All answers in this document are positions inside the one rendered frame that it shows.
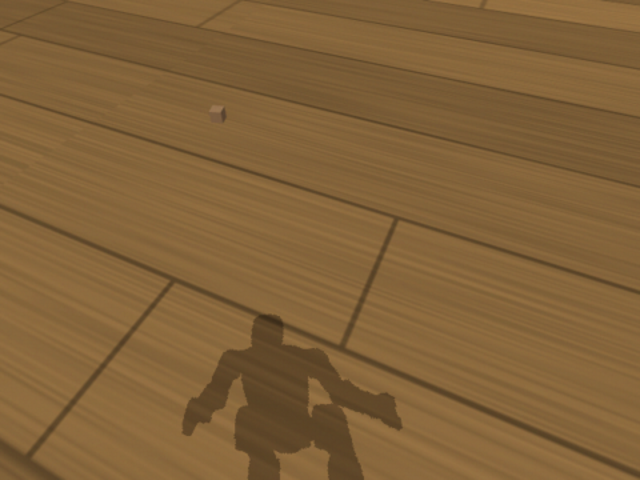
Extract cube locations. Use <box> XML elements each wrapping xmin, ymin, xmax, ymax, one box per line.
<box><xmin>209</xmin><ymin>105</ymin><xmax>226</xmax><ymax>124</ymax></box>

